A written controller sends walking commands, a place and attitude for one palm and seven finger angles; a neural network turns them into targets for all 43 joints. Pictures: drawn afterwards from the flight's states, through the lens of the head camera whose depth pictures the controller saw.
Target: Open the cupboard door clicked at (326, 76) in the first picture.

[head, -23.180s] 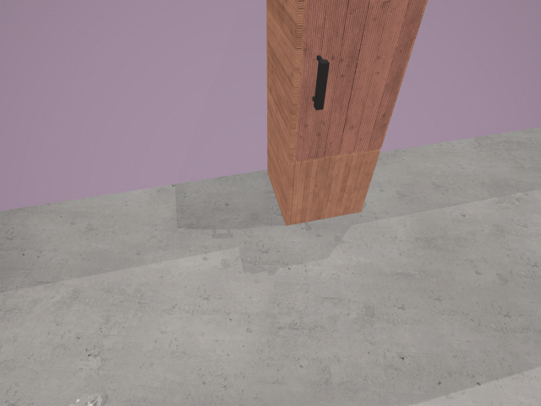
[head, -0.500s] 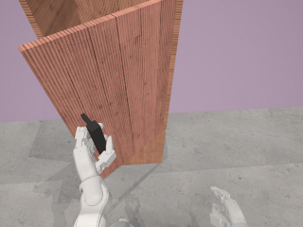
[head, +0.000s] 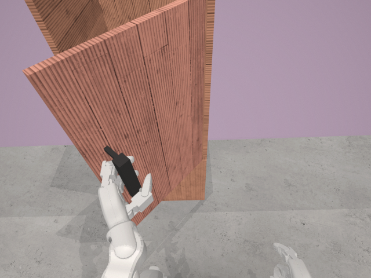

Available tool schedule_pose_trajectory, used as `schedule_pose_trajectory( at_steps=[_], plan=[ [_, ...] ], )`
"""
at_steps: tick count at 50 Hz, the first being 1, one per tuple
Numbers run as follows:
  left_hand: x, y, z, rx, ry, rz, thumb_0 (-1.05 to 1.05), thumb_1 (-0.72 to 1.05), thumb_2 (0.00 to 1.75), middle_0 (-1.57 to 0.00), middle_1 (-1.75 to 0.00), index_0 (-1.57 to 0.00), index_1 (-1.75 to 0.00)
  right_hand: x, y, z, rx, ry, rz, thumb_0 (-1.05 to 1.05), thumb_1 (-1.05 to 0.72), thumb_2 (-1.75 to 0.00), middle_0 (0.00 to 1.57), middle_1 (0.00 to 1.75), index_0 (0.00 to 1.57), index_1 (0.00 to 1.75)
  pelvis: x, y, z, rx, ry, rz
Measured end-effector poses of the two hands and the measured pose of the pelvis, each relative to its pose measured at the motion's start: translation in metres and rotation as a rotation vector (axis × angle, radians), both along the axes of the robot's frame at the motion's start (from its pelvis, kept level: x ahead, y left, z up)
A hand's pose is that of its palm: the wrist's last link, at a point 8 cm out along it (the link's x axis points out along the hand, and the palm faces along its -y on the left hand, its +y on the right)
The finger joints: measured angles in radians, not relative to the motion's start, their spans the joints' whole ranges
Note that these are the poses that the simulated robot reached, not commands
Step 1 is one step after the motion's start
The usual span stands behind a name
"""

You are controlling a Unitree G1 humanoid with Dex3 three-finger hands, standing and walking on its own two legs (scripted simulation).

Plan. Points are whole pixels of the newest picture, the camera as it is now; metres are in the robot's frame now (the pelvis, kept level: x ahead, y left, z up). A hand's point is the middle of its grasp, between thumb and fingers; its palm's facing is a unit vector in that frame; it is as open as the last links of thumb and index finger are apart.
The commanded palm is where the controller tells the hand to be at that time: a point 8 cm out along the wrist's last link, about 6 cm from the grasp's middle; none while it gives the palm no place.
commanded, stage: open thumb and fingers to let go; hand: left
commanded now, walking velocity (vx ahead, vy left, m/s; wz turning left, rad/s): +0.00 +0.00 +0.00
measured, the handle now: (124, 173) +0.33 +0.15 +0.05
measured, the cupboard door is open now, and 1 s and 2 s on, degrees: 48 50 50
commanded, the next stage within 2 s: slide the hand sideways off the handle in 0.56 s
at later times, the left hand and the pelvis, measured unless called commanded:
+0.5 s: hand (142, 190) +0.29 +0.11 +0.05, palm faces +0.40 -0.92 +0.00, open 14.8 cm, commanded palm +0.24 +0.15 +0.05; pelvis -0.01 +0.02 +0.00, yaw -1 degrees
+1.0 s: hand (140, 208) +0.25 +0.10 +0.05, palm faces -0.02 -1.00 +0.04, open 16.3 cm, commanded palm +0.22 +0.16 +0.05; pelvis -0.02 +0.05 -0.01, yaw -2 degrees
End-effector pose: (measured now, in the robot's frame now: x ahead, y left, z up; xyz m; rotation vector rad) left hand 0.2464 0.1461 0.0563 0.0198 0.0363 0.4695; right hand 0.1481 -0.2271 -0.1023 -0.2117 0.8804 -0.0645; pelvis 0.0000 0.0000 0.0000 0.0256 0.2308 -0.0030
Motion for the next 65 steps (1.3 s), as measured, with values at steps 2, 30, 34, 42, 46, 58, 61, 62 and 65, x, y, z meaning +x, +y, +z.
schedule_pose_trajectory(
  at_steps=[2, 30, 34, 42, 46, 58, 61, 62, 65],
  plan=[
    [0.0, 0.0, -0.001, 0.0, 0.0, -0.005, 0.01, 0.34, 0.66, -0.31, -1.26, -0.33, -1.28, -0.005, -0.002, -0.002, 0.001, 0.007, -0.007, 0.01, -0.91, -0.89, 0.2, 0.3, 0.2, 0.3, -0.002, -0.001, 0.0, 0.001, 0.001, -0.001],
    [0.002, 0.003, -0.009, -0.024, -0.007, -0.082, -0.01, -0.5, 0.3, -0.28, -0.66, -0.3, -0.68, -0.001, 0.039, 0.006, 0.012, -0.047, 0.003, 0.01, -0.91, -0.89, 0.2, 0.3, 0.2, 0.3, -0.012, 0.029, -0.003, -0.031, -0.003, -0.02],
    [0.002, 0.004, -0.009, -0.022, -0.005, -0.087, -0.01, -0.5, 0.3, -0.33, -0.59, -0.34, -0.61, 0.0, 0.046, 0.008, 0.014, -0.059, 0.011, 0.01, -0.91, -0.89, 0.2, 0.3, 0.2, 0.3, -0.014, 0.033, -0.004, -0.038, -0.005, -0.02],
    [-0.009, 0.017, -0.01, 0.02, -0.034, -0.516, -0.01, -0.5, 0.3, -0.23, -0.41, -0.18, -0.42, -0.01, 0.046, 0.01, 0.019, -0.08, -0.01, 0.01, -0.91, -0.89, 0.2, 0.3, 0.2, 0.3, -0.019, 0.042, -0.007, -0.048, -0.018, -0.012],
    [-0.01, 0.016, -0.01, -0.052, -0.04, -0.522, -0.01, -0.51, 0.3, -0.18, -0.36, -0.15, -0.36, -0.017, 0.046, 0.01, 0.015, -0.086, -0.029, 0.01, -0.91, -0.89, 0.2, 0.3, 0.2, 0.3, -0.02, 0.048, -0.007, -0.05, -0.019, -0.021],
    [-0.032, 0.018, -0.006, -0.034, -0.048, -0.482, -0.01, -0.5, 0.3, -0.13, -0.3, -0.15, -0.31, -0.017, 0.053, 0.014, 0.03, -0.092, -0.029, 0.01, -0.91, -0.89, 0.2, 0.3, 0.2, 0.3, -0.016, 0.051, -0.009, -0.042, -0.01, -0.04],
    [-0.04, 0.026, -0.006, -0.036, -0.035, -0.464, -0.01, -0.5, 0.3, -0.14, -0.3, -0.15, -0.3, -0.011, 0.054, 0.016, 0.034, -0.107, -0.024, 0.01, -0.91, -0.89, 0.2, 0.3, 0.2, 0.3, -0.014, 0.05, -0.009, -0.043, -0.009, -0.039],
    [-0.043, 0.029, -0.006, -0.035, -0.033, -0.457, -0.01, -0.5, 0.3, -0.14, -0.3, -0.15, -0.3, -0.009, 0.055, 0.016, 0.034, -0.114, -0.021, 0.01, -0.91, -0.89, 0.2, 0.3, 0.2, 0.3, -0.014, 0.049, -0.01, -0.043, -0.009, -0.038],
    [-0.05, 0.034, -0.006, -0.031, -0.032, -0.451, -0.01, -0.5, 0.3, -0.14, -0.3, -0.15, -0.3, -0.002, 0.054, 0.017, 0.032, -0.135, -0.009, 0.01, -0.91, -0.89, 0.2, 0.3, 0.2, 0.3, -0.013, 0.048, -0.011, -0.045, -0.005, -0.033]
  ],
)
